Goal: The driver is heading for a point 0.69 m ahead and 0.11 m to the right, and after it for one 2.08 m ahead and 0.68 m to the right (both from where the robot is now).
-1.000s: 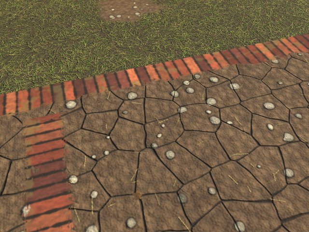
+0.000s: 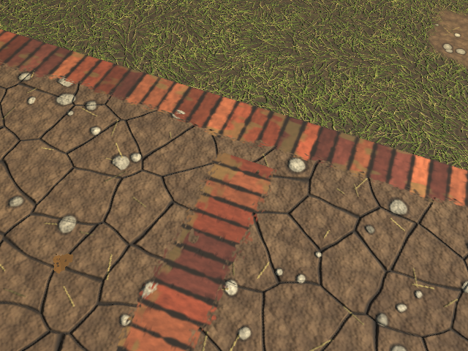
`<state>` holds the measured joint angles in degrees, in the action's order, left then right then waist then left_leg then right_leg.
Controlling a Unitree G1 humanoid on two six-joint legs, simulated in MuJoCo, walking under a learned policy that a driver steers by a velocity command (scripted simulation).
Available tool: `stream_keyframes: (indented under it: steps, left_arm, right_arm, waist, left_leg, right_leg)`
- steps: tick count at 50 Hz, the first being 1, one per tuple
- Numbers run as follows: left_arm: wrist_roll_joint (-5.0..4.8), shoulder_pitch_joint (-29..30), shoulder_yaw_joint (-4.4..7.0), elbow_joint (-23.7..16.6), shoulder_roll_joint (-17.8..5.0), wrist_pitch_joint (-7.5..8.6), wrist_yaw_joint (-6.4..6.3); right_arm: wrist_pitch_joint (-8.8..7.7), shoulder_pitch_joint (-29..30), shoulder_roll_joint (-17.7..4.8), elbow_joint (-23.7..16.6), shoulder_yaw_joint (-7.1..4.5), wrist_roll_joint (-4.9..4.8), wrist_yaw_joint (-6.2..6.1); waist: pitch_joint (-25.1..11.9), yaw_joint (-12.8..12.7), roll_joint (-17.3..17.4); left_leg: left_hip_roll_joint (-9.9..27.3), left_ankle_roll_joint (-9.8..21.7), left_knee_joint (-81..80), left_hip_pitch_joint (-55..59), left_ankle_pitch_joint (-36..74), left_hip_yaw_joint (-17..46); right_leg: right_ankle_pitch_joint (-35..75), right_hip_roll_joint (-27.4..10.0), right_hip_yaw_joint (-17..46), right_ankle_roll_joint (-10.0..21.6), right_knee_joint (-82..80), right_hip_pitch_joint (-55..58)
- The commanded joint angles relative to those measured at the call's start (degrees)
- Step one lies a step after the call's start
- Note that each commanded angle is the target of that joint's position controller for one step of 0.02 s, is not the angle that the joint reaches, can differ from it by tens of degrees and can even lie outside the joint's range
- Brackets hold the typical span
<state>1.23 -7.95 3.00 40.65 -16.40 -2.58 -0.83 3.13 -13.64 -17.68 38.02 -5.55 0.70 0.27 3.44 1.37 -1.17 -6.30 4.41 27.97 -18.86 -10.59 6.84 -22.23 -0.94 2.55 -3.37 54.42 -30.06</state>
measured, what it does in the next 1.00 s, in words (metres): walks ahead: right foot, then left foot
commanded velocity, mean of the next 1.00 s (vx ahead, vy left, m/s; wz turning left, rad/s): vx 0.35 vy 0.00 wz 0.25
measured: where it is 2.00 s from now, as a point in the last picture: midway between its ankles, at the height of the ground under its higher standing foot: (214, 215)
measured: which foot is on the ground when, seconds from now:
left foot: down 0.00-0.18, up 0.20-0.50, down 0.52-0.98, up 1.00-1.00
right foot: up 0.00-0.16, down 0.18-0.52, up 0.54-0.94, down 0.96-1.00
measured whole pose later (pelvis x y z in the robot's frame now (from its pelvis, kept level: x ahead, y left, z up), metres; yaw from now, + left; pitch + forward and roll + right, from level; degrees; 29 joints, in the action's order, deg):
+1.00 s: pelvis +0.22 -0.05 -0.02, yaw +12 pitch +2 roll +0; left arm 2.6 -3.3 2.6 37.7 -16.9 2.6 2.2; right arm -4.4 -26.7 -16.6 53.7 -2.2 0.9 0.5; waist 0.7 3.6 1.4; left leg 2.0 2.7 39.8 0.8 -26.4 4.4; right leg -10.7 -0.6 -4.9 3.7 37.1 -29.0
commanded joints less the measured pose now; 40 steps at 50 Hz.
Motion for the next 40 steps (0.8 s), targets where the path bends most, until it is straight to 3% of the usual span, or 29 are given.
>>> stream_keyframes:
  steps: [1, 6, 8, 9, 10, 11, 12, 13, 14, 16, 19, 22, 23, 24, 25, 26, 27, 28, 29, 30, 31, 33, 37, 40]
  left_arm:
    - [-0.19, 2.0, 0.32, -5.3, -3.5, 0.81, -0.31]
    - [-1.04, -2.4, 0.24, -4.8, -4.1, 1.41, -0.81]
    - [-0.69, -6.3, 0.24, -4.0, -3.7, 1.91, -1.24]
    - [0.22, -6.1, 0.74, -4.4, -6.3, 2.26, -1.73]
    - [0.87, -2.5, 1.60, -6.2, -12.0, 2.23, -1.64]
    - [0.86, -3.6, 2.15, -5.6, -12.2, 2.06, -0.89]
    - [0.24, -2.7, 1.22, -5.8, -8.6, 2.16, -0.46]
    - [-0.16, -0.2, 0.68, -5.8, -6.4, 2.29, -0.26]
    - [-0.08, 1.7, 0.55, -6.0, -5.8, 2.35, -0.30]
    - [-0.16, 0.5, 0.54, -5.4, -5.5, 2.50, -0.53]
    - [-0.34, -3.6, 0.60, -3.6, -5.4, 2.60, -0.48]
    - [0.02, -5.2, 1.10, -2.0, -6.7, 1.89, 0.06]
    - [0.24, -7.3, 1.49, -1.2, -7.4, 1.42, 0.49]
    - [0.13, -8.8, 2.16, -0.2, -8.7, 0.68, 1.00]
    - [-0.29, -8.3, 2.32, 0.1, -8.6, 0.20, 1.17]
    - [-0.21, -5.8, 2.11, -0.7, -7.2, 0.23, 1.16]
    - [-0.10, -1.3, 1.07, -3.3, -3.0, 0.69, 1.35]
    - [-0.94, 6.8, 0.68, -7.7, -2.8, 1.66, 1.49]
    - [-0.33, 10.1, 1.71, -8.2, -6.7, 2.53, 1.68]
    - [-0.54, 6.9, 1.82, -7.0, -6.0, 3.29, 2.49]
    - [-0.16, 3.7, 1.96, -5.3, -6.4, 3.75, 3.12]
    - [0.92, 1.4, 2.22, -3.5, -6.2, 3.85, 4.09]
    - [0.72, 6.3, 1.59, -4.9, -4.3, 3.34, 4.59]
    - [0.54, 10.5, 1.12, -6.5, -3.9, 3.42, 5.03]
  right_arm:
    - [-0.42, -1.7, -9.7, -3.9, -2.74, 0.44, 0.32]
    - [-0.38, 1.4, -8.5, -4.2, -2.01, 0.77, 0.93]
    - [-0.35, 3.7, -7.7, -4.2, -1.48, -0.18, 0.61]
    - [-0.53, 2.6, -5.3, -4.4, -0.72, -0.53, 0.29]
    - [-0.68, 0.6, -2.4, -5.3, 0.12, -0.87, 0.02]
    - [-0.63, 0.7, -7.0, -4.6, -1.03, 1.22, -0.23]
    - [-0.71, 0.4, -7.9, -3.5, -1.41, 1.38, -0.12]
    - [-0.65, -0.1, -7.2, -2.2, -1.23, 1.06, 0.18]
    - [-0.52, -0.9, -6.4, -1.5, -1.01, 0.78, 0.56]
    - [-0.24, -1.2, -5.1, -0.6, -0.30, 0.45, 1.03]
    - [0.16, 2.3, -2.8, -0.8, 1.00, -0.09, 0.85]
    - [0.37, 3.4, -1.6, -0.2, 2.15, -0.53, 0.43]
    - [0.12, 1.7, -1.5, 0.7, 2.49, -0.30, 0.28]
    - [-0.37, -0.6, -1.6, 1.9, 2.59, 0.38, 0.34]
    - [-0.92, -2.5, -1.9, 3.1, 2.64, 0.95, 0.39]
    - [-1.63, -6.0, -3.3, 4.5, 2.47, 1.40, 0.38]
    - [-2.70, -11.7, -6.5, 5.7, 2.12, 1.70, 0.24]
    - [-3.36, -13.0, -12.8, 6.1, 0.22, 1.17, 0.18]
    - [-4.23, -10.5, -8.9, 6.5, 1.09, 1.40, -0.18]
    - [-5.15, -7.3, -7.4, 5.9, 1.55, 0.80, -0.19]
    - [-5.94, -5.3, -6.4, 5.5, 1.65, 0.69, -0.05]
    - [-7.28, -5.5, -5.8, 5.9, 1.80, 0.22, -0.10]
    - [-8.28, -9.8, -5.6, 8.0, 1.60, -0.02, 0.14]
    - [-8.75, -11.6, -6.8, 9.0, 1.26, 0.16, -0.02]
  waist:
    - [-8.1, 1.2, 7.4]
    - [-9.0, 0.0, 9.8]
    - [-8.2, -2.9, 8.6]
    - [-7.4, -2.1, 2.5]
    - [-6.2, -0.2, -11.1]
    - [-5.3, -1.2, -12.2]
    - [-4.3, -0.1, -6.7]
    - [-3.2, 1.0, -4.2]
    - [-3.6, 1.7, -5.2]
    - [-4.7, 0.5, -7.2]
    - [-5.8, -2.2, -7.6]
    - [-6.0, -3.5, -10.8]
    - [-7.8, -3.9, -10.9]
    - [-7.1, -2.9, -10.6]
    - [-4.6, -1.2, -9.2]
    - [-2.0, 1.5, -5.6]
    - [-0.5, 5.1, 7.0]
    - [5.7, 7.4, 17.9]
    - [9.7, 5.7, 8.0]
    - [7.4, 2.6, 7.5]
    - [4.6, 1.1, 7.4]
    - [1.2, 0.5, 8.1]
    - [3.5, 2.0, 8.1]
    - [5.0, 3.2, 8.3]
  left_leg:
    - [14.0, 10.1, -6.0, 10.9, 12.9, 19.9]
    - [12.5, 7.1, -3.8, 6.2, 18.6, 21.5]
    - [10.0, 3.5, -1.5, 1.8, 12.8, 21.3]
    - [6.3, 0.4, 3.4, -2.0, 2.1, 18.0]
    - [-3.9, -2.6, 13.7, -10.6, -15.1, 6.4]
    - [-4.2, -3.4, 24.8, -10.3, -22.8, 2.6]
    - [-2.6, -3.7, 30.5, -8.9, -20.3, 4.0]
    - [-1.9, -4.2, 33.3, -7.5, -16.5, 4.0]
    - [-2.0, -4.8, 35.0, -7.2, -14.0, 3.1]
    - [-2.1, -6.1, 33.8, -7.7, -13.8, 1.3]
    - [-0.4, -6.9, 23.4, -6.3, -15.8, -0.5]
    - [1.2, -5.8, 9.6, 1.1, -18.3, -5.0]
    - [0.7, -4.9, 5.3, 4.6, -17.1, -7.1]
    - [0.0, -3.3, -0.3, 9.3, -13.8, -9.4]
    - [-0.1, -1.0, -5.5, 16.2, -10.9, -10.4]
    - [1.9, 1.4, -6.9, 24.3, -13.8, -7.0]
    - [14.4, 4.2, -15.5, 30.9, -28.0, 10.0]
    - [26.5, 10.1, -24.3, 24.3, -41.8, 31.7]
    - [26.2, 11.1, -24.8, 20.4, -38.0, 30.1]
    - [23.7, 10.0, -23.6, 20.5, -32.9, 26.2]
    - [21.2, 8.6, -23.4, 22.2, -27.3, 21.5]
    - [18.0, 7.9, -24.2, 21.4, -20.6, 14.9]
    - [17.3, 7.9, -26.1, 19.0, -15.8, 10.1]
    - [18.4, 7.3, -27.4, 17.9, -12.3, 7.5]
  right_leg:
    - [-0.2, 1.9, 1.1, 0.7, -5.3, -2.5]
    - [-0.2, 3.7, -0.4, 3.1, -15.6, 10.0]
    - [7.4, 3.3, -0.9, 4.3, -29.0, 19.0]
    - [5.3, -3.8, 6.3, 5.9, -36.3, 22.0]
    - [6.2, -17.5, 23.5, 11.0, -42.4, 23.8]
    - [13.6, -21.5, 28.0, 16.9, -41.5, 18.3]
    - [16.0, -19.5, 24.2, 17.8, -40.5, 16.1]
    - [17.4, -15.6, 18.1, 16.3, -39.5, 14.6]
    - [19.7, -12.1, 13.4, 14.7, -38.5, 15.6]
    - [27.5, -9.6, 8.8, 14.1, -36.6, 19.5]
    - [29.0, -10.0, 7.8, 14.6, -34.9, 24.9]
    - [27.5, -9.8, 7.7, 14.8, -34.1, 24.5]
    - [15.8, -9.5, 8.3, 14.7, -35.5, 23.9]
    - [-1.7, -8.6, 8.8, 14.0, -36.7, 20.1]
    - [-15.4, -7.4, 8.6, 12.5, -37.7, 12.0]
    - [-21.0, -5.6, 7.4, 10.2, -35.2, 0.9]
    - [-18.5, -1.3, 1.8, 7.9, -19.0, -11.7]
    - [-7.9, 3.7, -5.5, 6.0, -8.1, -22.5]
    - [0.1, -1.3, 0.1, 6.1, -3.4, -22.4]
    - [4.4, -1.8, 0.5, 5.6, -2.5, -20.8]
    - [6.8, -2.2, 0.2, 4.9, -1.8, -19.0]
    - [10.1, -2.2, -1.9, 3.8, 0.4, -15.4]
    - [15.3, -3.1, -3.3, 2.2, -3.5, -16.3]
    - [17.6, -3.4, -4.1, 2.5, -11.3, -12.8]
